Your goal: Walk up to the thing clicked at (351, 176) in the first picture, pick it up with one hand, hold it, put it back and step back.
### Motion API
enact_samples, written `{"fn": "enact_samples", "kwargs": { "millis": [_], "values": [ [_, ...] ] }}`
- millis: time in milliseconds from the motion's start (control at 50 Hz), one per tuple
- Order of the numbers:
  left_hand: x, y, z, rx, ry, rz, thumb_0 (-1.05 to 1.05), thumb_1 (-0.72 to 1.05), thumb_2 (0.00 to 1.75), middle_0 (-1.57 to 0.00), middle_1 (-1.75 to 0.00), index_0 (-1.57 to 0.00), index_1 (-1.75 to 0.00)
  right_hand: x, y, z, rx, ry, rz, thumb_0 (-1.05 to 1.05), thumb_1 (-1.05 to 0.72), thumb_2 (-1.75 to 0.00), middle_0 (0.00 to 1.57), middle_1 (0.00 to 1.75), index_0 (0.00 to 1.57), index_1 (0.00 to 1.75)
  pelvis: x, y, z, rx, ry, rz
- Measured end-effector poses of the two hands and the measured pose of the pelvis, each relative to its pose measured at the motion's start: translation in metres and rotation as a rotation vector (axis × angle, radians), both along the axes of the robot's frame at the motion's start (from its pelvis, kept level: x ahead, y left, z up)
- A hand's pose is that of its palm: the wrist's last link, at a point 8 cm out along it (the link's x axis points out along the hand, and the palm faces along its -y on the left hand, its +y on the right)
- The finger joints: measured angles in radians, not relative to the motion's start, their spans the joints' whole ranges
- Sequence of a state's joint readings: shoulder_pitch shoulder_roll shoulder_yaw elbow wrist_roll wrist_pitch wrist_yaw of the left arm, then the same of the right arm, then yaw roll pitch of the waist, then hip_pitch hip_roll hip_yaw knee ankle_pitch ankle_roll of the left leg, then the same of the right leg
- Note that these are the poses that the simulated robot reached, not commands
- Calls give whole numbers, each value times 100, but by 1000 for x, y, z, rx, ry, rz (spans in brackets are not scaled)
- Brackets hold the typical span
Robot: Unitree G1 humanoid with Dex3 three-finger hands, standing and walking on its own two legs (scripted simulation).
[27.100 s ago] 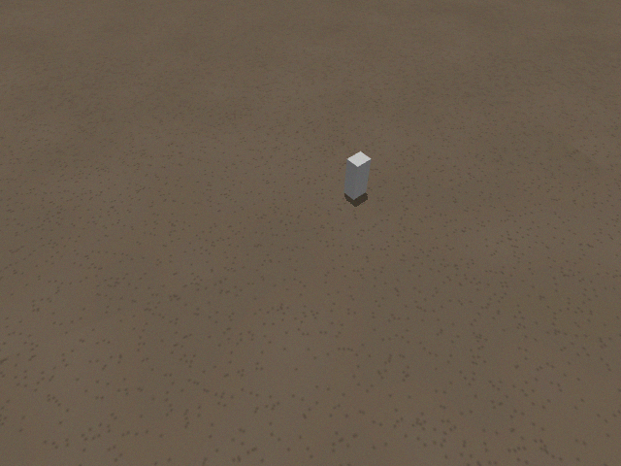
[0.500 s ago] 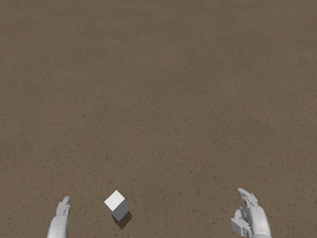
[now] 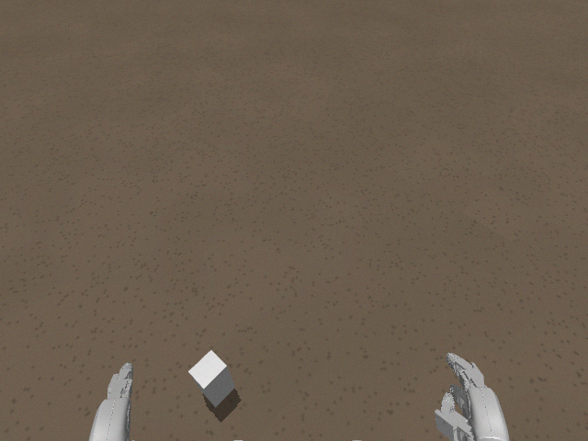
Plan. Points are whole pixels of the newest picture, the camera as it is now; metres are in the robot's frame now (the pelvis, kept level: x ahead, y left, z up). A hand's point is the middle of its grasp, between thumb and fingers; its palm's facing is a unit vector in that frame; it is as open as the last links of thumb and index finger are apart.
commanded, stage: home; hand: left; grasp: from the side
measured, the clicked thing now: (213, 379) +0.40 +0.22 -0.62
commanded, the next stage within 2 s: stand in 1.14 s
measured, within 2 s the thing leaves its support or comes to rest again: neither
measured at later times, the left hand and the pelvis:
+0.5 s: hand (155, 436) +0.16 +0.19 -0.06, palm faces +0.10 -0.96 -0.28, open 17.3 cm; pelvis -0.01 +0.01 +0.00, yaw +0 degrees
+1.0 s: hand (154, 436) +0.16 +0.19 -0.05, palm faces +0.10 -0.96 -0.28, open 17.5 cm; pelvis -0.01 +0.01 +0.00, yaw +0 degrees
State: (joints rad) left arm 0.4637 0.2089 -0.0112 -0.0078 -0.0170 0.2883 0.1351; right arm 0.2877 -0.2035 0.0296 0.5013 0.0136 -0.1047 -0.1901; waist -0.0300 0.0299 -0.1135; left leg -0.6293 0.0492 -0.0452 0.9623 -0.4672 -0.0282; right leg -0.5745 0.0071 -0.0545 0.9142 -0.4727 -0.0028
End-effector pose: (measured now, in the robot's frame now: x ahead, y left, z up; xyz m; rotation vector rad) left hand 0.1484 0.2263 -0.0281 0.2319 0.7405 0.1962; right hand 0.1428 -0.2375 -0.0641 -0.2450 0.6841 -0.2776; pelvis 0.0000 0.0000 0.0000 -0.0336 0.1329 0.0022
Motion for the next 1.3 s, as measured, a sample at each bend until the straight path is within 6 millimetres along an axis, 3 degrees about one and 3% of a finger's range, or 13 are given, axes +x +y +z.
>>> {"fn": "enact_samples", "kwargs": {
  "millis": [580,1300],
  "values": [
    [-7,8,1,1,-5,3,-1,-51,7,-5,-5,-5,-6,0,12,4,5,-22,21,1,-90,-90,20,30,20,30,-5,6,2,-2,-14,-1],
    [-5,5,2,5,-9,1,-1,-56,5,-6,-6,-6,-6,0,9,1,7,-14,21,1,-90,-90,20,30,20,30,-4,4,2,1,-9,-3]
  ]
}}
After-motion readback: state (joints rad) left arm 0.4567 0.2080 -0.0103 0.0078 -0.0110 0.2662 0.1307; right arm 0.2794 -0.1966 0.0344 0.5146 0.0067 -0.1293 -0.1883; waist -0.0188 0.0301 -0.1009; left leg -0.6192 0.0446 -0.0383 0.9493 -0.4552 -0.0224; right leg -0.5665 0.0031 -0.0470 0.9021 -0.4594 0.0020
